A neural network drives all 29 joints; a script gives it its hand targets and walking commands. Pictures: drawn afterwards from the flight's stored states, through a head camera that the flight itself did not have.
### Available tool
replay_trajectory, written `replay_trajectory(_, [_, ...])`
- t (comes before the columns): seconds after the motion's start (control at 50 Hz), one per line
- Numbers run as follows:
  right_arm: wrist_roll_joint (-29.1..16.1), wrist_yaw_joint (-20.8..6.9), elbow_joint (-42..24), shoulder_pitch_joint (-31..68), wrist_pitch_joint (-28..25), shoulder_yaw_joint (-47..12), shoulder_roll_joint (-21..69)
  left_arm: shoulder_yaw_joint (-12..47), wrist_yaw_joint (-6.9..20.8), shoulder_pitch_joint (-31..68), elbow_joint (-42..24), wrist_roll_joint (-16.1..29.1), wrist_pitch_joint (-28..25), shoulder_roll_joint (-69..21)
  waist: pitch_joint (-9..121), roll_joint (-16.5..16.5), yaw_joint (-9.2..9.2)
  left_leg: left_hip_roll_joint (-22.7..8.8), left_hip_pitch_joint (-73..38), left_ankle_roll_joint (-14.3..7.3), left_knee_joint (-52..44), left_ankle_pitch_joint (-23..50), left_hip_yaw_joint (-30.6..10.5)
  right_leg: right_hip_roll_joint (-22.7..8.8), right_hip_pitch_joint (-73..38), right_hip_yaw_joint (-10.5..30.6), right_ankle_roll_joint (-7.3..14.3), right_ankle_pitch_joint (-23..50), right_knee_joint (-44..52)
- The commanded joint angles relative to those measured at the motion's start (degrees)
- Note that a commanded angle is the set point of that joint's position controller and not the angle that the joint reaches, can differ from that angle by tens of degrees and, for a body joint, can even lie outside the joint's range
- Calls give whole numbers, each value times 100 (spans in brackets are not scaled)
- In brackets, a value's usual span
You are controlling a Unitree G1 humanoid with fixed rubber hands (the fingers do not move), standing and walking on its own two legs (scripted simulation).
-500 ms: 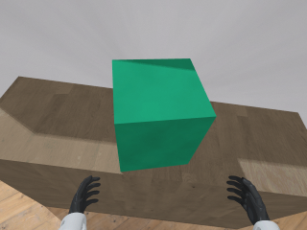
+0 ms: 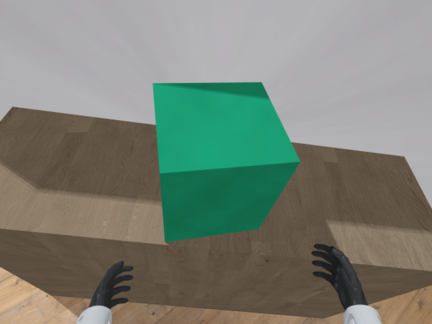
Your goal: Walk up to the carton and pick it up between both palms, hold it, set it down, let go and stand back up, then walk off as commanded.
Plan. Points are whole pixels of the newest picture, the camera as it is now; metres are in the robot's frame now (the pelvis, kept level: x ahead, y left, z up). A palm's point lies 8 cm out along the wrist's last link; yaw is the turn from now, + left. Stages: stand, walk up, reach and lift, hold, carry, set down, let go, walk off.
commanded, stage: set down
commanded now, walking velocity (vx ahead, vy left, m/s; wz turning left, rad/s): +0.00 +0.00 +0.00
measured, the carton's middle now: (211, 164) +0.40 +0.03 +0.05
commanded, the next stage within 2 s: let go in 0.76 s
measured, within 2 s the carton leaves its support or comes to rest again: neither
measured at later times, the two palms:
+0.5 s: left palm (100, 319) +0.13 +0.20 -0.10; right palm (348, 296) +0.18 -0.24 -0.01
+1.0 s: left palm out of the picture +0.10 +0.21 -0.10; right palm (348, 298) +0.18 -0.24 -0.01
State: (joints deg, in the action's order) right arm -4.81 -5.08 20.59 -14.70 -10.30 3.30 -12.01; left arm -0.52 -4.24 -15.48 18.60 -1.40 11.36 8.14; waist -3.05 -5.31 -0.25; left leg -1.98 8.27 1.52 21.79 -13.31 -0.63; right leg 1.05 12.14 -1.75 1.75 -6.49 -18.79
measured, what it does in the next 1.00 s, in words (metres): stands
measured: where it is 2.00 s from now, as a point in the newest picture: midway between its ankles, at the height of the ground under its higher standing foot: outside the picture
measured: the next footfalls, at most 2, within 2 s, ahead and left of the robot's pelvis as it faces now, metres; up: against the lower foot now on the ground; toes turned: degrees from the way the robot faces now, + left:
none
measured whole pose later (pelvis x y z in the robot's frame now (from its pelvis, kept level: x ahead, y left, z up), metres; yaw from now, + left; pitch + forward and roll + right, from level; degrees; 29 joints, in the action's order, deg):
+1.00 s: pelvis -0.03 -0.02 +0.00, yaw +0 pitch -7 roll +1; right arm 1.3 -1.0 25.4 -9.1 -10.1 3.3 -9.9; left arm -4.4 0.4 -13.9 34.7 -4.4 5.1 8.7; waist -4.4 -1.7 -0.4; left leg -2.1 3.2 1.5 21.8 -12.2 -0.5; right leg 1.1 8.5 -1.6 1.8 -7.5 -22.3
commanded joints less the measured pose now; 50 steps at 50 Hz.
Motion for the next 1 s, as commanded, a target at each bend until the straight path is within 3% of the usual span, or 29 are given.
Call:
replay_trajectory(0.0, [309, 270, 1072, 120, 661, -112, -300, -337, 45, 493, -704, -314, -296, 667, -120, 1518, -172, 124, 1009, -118, -743, -610, 527, -8, -2011, 254, 76, -556, -8])
replay_trajectory(0.1, [419, 340, 1295, 249, 661, -166, -184, -420, 136, 587, -395, -385, -368, 697, -225, 1727, -214, 35, 1462, -207, -877, -881, 539, 47, -2461, 233, 17, -524, -187])
replay_trajectory(0.24, [536, 384, 1411, 321, 670, -143, -191, -420, 225, 674, -4, -431, -458, 640, -372, 1776, -138, -10, 1792, -306, -990, -1088, 551, 114, -2877, 249, -31, -537, -337])
replay_trajectory(0.38, [642, 438, 1408, 406, 746, -143, -159, -463, 283, 706, 236, -397, -519, 617, -555, 1535, -189, -16, 2055, -386, -1101, -1213, 636, 81, -3079, 403, -80, -865, -246])
replay_trajectory(0.64, [755, 495, 1483, 426, 851, -105, -175, -602, 339, 708, 535, -447, -728, 589, -657, 1535, -154, -120, 2788, -589, -1321, -1505, 652, 195, -3783, 586, -153, -1104, -366])
replay_trajectory(0.82, [818, 540, 1489, 542, 914, -69, -226, -678, 415, 768, 766, -451, -852, 604, -718, 1347, -104, -182, 3075, -696, -1398, -1669, 659, 279, -4054, 637, -163, -1290, -349])
replay_trajectory(0.96, [799, 545, 1574, 205, 852, -164, -182, -813, 437, 391, 786, -565, -963, 550, -799, 1397, -190, -226, 3264, -791, -1475, -1711, 667, 361, -4397, 684, -172, -1159, -403])
replay_trajectory(0.98, [813, 534, 1560, 468, 895, -81, -232, -751, 428, 630, 825, -516, -990, 558, -757, 1402, -124, -235, 3334, -773, -1447, -1767, 681, 346, -4348, 702, -168, -1292, -358])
